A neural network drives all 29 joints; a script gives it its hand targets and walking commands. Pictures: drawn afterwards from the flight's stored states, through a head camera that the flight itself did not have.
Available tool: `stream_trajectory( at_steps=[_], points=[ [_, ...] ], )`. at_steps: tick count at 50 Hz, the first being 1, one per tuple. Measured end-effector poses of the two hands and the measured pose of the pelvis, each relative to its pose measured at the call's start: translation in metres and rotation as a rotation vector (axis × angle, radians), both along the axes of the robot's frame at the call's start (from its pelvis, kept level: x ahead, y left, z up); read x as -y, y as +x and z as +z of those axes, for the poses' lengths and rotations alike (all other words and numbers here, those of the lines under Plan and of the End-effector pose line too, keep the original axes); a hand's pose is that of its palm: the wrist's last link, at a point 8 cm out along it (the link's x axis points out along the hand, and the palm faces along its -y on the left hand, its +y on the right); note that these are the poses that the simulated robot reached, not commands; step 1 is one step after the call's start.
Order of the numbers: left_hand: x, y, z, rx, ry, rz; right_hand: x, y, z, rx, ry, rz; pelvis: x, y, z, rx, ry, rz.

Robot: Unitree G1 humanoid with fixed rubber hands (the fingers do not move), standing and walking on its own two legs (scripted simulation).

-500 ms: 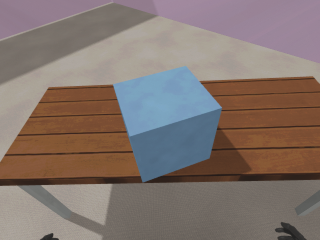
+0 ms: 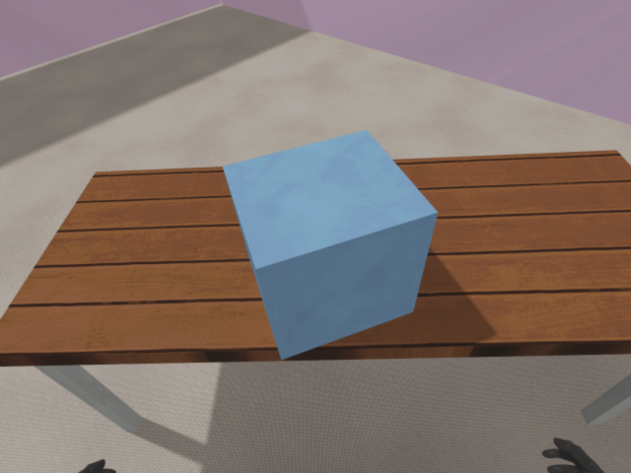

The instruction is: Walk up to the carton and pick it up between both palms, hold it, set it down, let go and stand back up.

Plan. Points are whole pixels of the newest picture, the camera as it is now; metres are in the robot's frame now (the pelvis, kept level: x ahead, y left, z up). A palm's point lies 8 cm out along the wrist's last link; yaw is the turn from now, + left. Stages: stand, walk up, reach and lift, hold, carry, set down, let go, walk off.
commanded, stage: walk up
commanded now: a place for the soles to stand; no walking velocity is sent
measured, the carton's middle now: (324, 244) +0.52 +0.01 -0.04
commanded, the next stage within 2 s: reach and lift in 1.76 s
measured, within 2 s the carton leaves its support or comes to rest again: neither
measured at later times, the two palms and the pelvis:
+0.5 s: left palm out of the picture +0.10 +0.33 -0.06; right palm out of the picture +0.12 -0.32 -0.09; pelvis +0.00 +0.00 +0.00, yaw +0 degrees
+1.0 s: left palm out of the picture +0.11 +0.35 -0.07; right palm out of the picture +0.11 -0.29 -0.09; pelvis +0.00 +0.03 +0.00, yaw -1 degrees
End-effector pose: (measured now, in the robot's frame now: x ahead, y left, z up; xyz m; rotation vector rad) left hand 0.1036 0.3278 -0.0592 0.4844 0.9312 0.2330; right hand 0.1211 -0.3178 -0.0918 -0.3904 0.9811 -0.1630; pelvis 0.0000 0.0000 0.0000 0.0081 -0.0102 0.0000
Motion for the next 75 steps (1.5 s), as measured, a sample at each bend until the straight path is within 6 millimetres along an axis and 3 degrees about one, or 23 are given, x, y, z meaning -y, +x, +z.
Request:
stream_trajectory(
  at_steps=[38, 50, 75],
  points=[
    [-0.001, 0.001, 0.000, 0.003, -0.001, -0.005, -0.001, 0.000, 0.000, -0.008, 0.002, -0.002, -0.001, 0.000, 0.000, 0.000, -0.001, -0.002],
    [-0.026, 0.004, -0.008, -0.019, -0.018, -0.020, -0.026, -0.012, 0.000, -0.053, -0.004, -0.024, -0.029, 0.002, 0.000, 0.001, -0.015, -0.020],
    [-0.037, 0.000, -0.017, -0.030, -0.034, -0.026, -0.037, -0.012, 0.006, -0.043, -0.018, -0.023, -0.041, 0.001, -0.002, 0.014, -0.032, -0.028]
  ],
)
